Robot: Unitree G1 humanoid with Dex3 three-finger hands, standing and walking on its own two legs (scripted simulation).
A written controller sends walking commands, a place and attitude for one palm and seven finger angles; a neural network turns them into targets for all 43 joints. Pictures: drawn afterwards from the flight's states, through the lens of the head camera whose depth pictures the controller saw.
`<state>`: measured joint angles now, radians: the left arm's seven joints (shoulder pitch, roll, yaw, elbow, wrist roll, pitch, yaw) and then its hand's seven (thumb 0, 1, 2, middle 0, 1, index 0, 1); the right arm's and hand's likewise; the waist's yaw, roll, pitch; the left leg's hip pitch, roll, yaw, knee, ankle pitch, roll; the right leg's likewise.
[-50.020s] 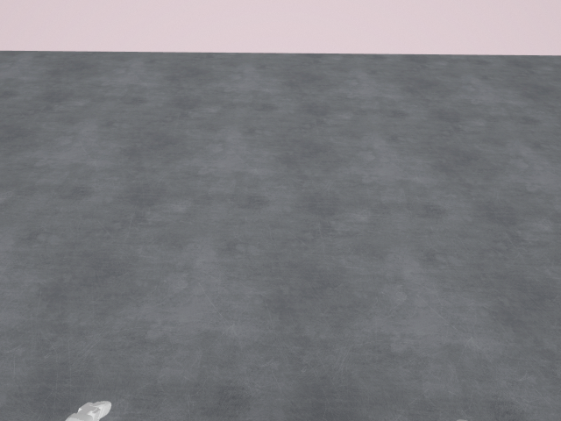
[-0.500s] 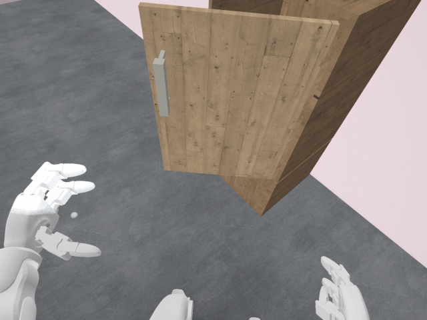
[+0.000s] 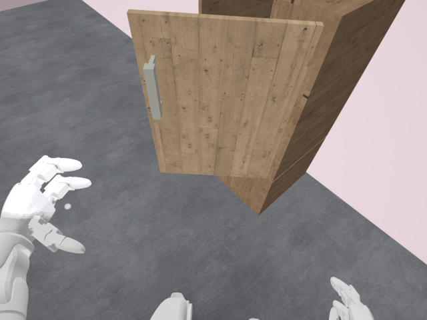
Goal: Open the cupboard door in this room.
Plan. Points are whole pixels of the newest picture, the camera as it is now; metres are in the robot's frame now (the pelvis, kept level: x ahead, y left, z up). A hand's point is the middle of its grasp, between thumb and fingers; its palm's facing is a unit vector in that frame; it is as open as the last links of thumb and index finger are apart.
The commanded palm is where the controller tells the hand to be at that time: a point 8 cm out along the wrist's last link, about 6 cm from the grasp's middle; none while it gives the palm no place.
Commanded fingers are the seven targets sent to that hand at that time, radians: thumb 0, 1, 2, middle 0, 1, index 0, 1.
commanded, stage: raise the hand with hooked fingers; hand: left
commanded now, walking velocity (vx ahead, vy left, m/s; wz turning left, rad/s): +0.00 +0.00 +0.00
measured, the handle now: (155, 88) +0.63 +0.19 +0.05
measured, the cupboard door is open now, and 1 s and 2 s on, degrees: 46 46 46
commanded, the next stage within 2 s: move the hooked fingers beside the handle in 0.32 s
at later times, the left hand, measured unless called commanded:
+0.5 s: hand (77, 200) +0.30 +0.26 +0.06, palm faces +0.04 -1.00 -0.01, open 14.0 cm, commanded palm +0.28 +0.31 +0.07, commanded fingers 0.00 -0.50 0.30 -0.30 -1.20 -0.30 -1.20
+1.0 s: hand (96, 156) +0.40 +0.26 +0.06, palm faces +0.03 -1.00 +0.00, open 14.0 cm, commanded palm +0.38 +0.31 +0.06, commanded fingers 0.00 -0.50 0.30 -0.30 -1.20 -0.30 -1.20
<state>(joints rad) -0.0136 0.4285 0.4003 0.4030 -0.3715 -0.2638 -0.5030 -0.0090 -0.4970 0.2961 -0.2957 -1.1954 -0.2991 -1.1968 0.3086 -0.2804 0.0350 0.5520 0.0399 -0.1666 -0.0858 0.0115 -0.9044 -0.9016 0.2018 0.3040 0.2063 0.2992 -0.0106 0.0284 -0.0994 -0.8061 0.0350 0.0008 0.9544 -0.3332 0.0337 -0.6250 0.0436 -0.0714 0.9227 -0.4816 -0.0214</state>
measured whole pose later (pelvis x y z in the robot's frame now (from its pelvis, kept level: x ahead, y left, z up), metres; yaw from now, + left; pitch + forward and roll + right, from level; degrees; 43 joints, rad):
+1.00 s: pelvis +0.01 -0.01 -0.01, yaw -1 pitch +15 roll -3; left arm -0.44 0.49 0.43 0.82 -0.28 -0.32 -0.46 -0.01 -0.50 0.30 -0.30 -1.20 -0.30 -1.20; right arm 0.34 -0.28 0.03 0.61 0.03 -0.09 -0.07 0.01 -0.91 -0.90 0.20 0.30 0.21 0.30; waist -0.05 0.02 -0.12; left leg -0.92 0.05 0.00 1.03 -0.37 0.02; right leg -0.75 0.06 -0.07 1.01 -0.52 -0.03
